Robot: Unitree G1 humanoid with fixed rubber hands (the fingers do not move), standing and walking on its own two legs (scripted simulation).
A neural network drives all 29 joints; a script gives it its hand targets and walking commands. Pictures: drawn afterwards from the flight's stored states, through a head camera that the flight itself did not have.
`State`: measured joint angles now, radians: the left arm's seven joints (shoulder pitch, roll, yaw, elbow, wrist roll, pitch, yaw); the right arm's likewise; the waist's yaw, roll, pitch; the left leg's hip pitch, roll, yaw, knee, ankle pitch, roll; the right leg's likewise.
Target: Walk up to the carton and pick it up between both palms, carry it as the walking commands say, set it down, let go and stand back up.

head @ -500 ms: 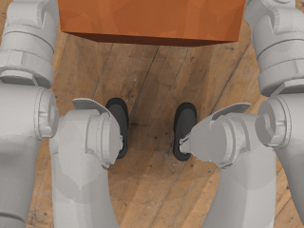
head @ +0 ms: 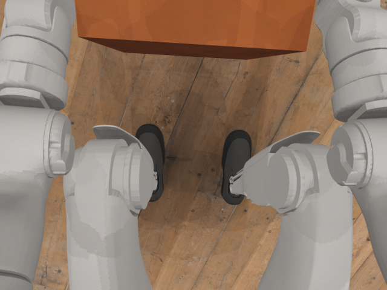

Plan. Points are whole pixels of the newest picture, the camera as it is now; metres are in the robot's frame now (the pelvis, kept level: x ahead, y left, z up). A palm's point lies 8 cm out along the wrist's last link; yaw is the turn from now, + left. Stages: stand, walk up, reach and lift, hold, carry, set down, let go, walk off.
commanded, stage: reach and lift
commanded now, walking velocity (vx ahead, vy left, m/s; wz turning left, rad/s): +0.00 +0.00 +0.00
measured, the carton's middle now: out of the picture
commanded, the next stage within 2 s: none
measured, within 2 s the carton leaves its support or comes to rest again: leaves its support in 0.10 s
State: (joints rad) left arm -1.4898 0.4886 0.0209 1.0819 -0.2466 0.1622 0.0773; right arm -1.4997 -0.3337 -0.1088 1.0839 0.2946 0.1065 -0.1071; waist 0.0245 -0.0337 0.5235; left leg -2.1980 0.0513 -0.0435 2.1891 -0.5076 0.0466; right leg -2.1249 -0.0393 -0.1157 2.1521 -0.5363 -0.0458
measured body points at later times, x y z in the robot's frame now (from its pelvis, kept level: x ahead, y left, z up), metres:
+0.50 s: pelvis -0.01 +0.00 +0.00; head +0.34 +0.05 +0.27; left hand +0.55 +0.24 -0.14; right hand +0.58 -0.13 -0.11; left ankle +0.13 +0.12 -0.34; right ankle +0.14 -0.11 -0.34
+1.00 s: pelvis -0.02 +0.00 +0.01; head +0.30 +0.04 +0.31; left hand +0.54 +0.24 -0.08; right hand +0.57 -0.13 -0.05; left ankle +0.13 +0.12 -0.34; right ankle +0.14 -0.11 -0.34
